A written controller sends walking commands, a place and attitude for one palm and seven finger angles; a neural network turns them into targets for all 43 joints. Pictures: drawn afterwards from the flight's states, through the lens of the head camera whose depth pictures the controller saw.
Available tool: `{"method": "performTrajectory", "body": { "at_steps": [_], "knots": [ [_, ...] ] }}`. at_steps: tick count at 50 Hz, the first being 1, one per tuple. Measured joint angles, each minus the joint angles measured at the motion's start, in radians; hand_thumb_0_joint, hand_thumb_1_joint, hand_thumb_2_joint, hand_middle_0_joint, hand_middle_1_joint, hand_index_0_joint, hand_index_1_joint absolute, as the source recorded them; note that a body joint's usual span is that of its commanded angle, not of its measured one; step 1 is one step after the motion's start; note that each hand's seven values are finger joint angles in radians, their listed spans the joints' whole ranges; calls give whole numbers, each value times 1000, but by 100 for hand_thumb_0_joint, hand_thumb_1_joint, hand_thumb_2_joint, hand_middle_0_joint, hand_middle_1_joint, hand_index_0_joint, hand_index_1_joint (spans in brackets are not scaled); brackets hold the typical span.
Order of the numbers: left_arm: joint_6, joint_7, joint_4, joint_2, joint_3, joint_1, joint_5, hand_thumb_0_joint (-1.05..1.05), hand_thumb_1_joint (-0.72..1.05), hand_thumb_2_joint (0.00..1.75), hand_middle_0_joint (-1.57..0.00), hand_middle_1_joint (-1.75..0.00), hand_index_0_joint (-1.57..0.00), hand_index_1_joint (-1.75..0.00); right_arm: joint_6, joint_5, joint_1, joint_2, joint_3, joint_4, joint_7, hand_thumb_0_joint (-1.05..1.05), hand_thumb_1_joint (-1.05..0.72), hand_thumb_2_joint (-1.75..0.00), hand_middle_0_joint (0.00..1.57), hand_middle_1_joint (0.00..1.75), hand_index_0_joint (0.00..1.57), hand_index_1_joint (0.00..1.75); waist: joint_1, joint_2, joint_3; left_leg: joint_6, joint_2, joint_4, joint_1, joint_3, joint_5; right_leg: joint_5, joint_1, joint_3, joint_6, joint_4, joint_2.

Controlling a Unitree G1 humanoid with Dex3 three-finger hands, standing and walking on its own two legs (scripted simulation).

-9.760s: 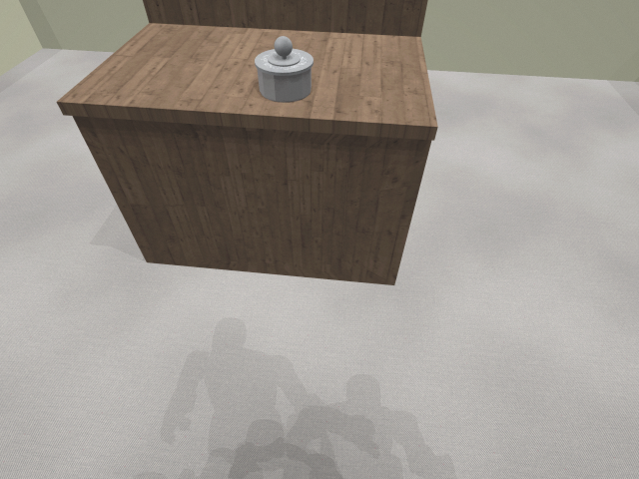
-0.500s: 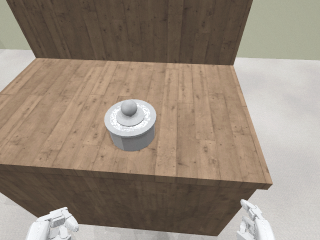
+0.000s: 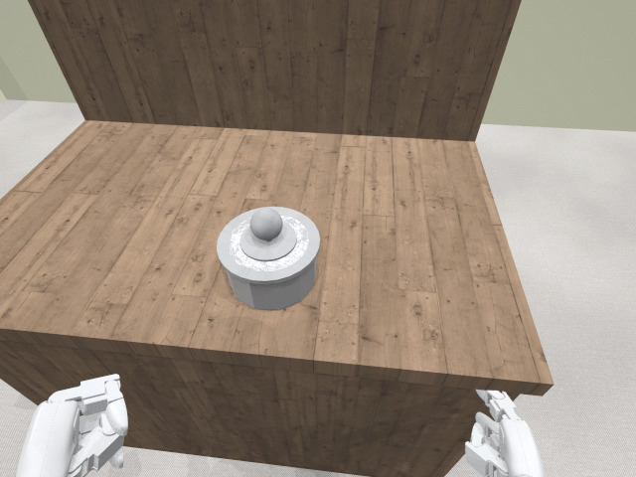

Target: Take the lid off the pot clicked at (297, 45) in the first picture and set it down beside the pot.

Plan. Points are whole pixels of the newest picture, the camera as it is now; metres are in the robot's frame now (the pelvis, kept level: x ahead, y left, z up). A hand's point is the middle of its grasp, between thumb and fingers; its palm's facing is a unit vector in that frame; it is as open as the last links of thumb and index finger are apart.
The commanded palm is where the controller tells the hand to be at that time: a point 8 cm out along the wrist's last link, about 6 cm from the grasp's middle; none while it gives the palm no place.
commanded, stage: raise the hand higher, near the body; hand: left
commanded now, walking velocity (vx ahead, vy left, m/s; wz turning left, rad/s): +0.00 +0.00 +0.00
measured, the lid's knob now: (266, 224) +0.44 +0.14 +0.08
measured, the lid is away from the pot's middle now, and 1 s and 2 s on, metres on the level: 0.00 0.00 0.00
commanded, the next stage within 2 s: reach forward and open the fingers in 0.38 s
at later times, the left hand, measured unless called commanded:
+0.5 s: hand (101, 381) +0.17 +0.25 +0.10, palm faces +0.33 -0.86 -0.39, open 3.1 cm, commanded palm +0.13 +0.28 +0.13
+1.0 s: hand (90, 357) +0.20 +0.27 +0.11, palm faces -0.22 -0.05 -0.97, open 4.4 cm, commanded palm +0.19 +0.26 +0.17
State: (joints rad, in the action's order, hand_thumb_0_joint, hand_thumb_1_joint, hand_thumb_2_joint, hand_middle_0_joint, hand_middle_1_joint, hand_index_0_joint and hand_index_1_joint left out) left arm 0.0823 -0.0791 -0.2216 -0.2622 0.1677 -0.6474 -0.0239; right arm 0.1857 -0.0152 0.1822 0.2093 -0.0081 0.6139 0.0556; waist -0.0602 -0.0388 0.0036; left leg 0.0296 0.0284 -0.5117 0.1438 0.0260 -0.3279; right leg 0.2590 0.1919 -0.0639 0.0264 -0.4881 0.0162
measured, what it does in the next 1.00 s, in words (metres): stands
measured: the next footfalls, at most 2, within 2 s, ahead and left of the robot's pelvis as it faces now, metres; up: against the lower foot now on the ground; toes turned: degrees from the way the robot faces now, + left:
none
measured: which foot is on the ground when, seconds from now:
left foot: down 0.00-1.00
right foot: down 0.00-1.00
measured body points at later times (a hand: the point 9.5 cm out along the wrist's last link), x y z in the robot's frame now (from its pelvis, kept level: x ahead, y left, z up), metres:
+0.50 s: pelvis +0.00 +0.01 +0.00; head -0.01 +0.00 +0.45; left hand +0.15 +0.29 +0.13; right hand +0.20 -0.19 -0.07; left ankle -0.03 +0.10 -0.74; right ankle +0.00 -0.10 -0.74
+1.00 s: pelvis -0.01 +0.01 +0.00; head -0.01 -0.04 +0.45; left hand +0.20 +0.27 +0.16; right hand +0.21 -0.21 -0.08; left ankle -0.03 +0.10 -0.74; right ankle +0.00 -0.10 -0.74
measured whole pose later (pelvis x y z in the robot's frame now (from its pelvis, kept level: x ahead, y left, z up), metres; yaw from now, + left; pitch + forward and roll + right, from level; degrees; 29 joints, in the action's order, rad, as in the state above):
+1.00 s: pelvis -0.01 +0.01 +0.00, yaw +0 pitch -1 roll -1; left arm -0.09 0.23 -0.34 -0.67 0.07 -0.34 0.75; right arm -0.08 -0.04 0.12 0.29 0.03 0.55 0.02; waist -0.07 -0.13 -0.01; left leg 0.05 0.04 -0.45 0.16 0.01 -0.28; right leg 0.21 0.21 -0.05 0.01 -0.43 0.00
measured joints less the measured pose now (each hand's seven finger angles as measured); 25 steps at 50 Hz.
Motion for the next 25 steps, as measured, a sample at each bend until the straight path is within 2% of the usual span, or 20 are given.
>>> {"method": "performTrajectory", "body": {
  "at_steps": [16,25],
  "knots": [
    [7,-2,-134,-27,15,7,5,2,90,90,-130,-150,-130,-150,-8,9,24,-18,25,1,-22,2,-90,-90,20,30,20,30,-1,-14,-1,12,10,31,-31,-9,4,-4,-27,10,-14,27,-9],
    [12,-8,-151,-33,43,59,-4,2,90,90,-130,-150,-130,-150,-19,6,8,-13,36,-1,-22,2,-90,-90,20,30,20,30,-8,-14,10,14,12,36,-34,-7,11,-12,-33,8,-15,35,-11]
  ]
}}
